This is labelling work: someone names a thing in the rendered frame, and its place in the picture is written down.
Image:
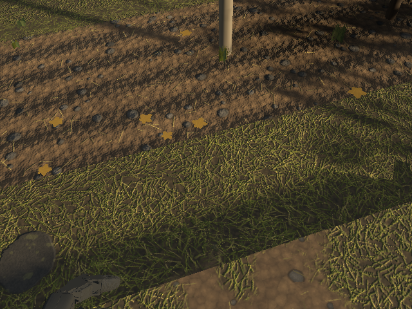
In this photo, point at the left robot hand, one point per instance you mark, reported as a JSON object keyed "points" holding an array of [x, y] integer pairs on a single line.
{"points": [[79, 289]]}

